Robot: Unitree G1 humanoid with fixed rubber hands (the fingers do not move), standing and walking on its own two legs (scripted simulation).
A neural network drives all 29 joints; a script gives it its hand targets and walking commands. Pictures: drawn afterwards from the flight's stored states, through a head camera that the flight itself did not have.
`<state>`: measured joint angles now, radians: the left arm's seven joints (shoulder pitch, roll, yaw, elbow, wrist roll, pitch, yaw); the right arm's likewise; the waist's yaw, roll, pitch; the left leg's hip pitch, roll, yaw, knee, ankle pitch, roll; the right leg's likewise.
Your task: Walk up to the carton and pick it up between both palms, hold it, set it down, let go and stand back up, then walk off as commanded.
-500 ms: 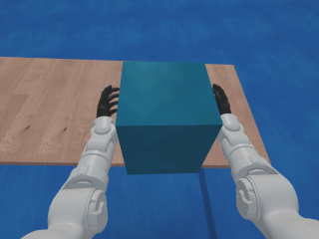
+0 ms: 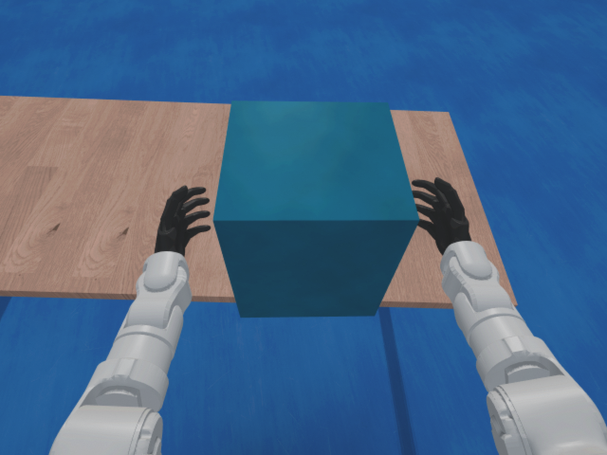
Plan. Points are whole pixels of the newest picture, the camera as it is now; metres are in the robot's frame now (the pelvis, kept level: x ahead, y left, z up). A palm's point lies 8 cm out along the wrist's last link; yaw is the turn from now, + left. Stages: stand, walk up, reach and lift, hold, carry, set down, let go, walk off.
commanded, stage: set down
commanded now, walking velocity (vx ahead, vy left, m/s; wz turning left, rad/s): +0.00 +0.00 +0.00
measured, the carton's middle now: (309, 217) +0.42 +0.03 +0.05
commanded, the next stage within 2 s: none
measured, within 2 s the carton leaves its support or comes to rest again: neither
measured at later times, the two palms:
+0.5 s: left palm (153, 284) +0.30 +0.22 +0.05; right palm (468, 285) +0.33 -0.17 +0.06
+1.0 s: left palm (144, 340) +0.23 +0.21 +0.05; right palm (513, 362) +0.24 -0.21 +0.05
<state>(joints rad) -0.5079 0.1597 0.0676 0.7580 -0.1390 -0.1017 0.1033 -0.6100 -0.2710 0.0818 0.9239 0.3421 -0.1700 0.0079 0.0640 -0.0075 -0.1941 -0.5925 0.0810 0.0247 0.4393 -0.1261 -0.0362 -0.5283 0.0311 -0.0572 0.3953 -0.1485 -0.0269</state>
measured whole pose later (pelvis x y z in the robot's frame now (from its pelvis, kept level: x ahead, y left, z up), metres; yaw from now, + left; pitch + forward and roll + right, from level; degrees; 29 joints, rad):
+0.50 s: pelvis -0.02 +0.00 +0.00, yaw +1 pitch +5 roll +0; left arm -0.28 0.17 0.06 0.41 -0.15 0.09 0.12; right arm -0.33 -0.20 0.01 0.59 0.29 -0.04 0.01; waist 0.04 -0.04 -0.07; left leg -0.37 0.06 0.02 0.39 -0.10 -0.04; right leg -0.34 0.02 -0.05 0.42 -0.16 -0.03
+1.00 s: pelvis +0.00 +0.00 +0.01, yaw -1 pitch -1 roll +0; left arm 0.19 0.13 0.01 -0.07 -0.12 0.22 0.17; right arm 0.19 -0.26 0.00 0.12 0.29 -0.02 0.03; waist 0.05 -0.05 0.02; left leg -0.17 0.05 0.05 0.31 -0.12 -0.03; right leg -0.16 0.02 0.00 0.35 -0.18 -0.02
